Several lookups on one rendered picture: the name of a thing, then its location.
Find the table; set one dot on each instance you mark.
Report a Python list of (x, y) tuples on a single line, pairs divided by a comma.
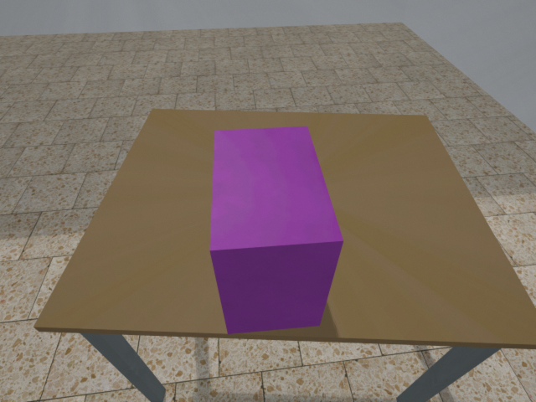
[(419, 263)]

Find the carton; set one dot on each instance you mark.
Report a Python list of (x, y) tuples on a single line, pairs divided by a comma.
[(274, 239)]

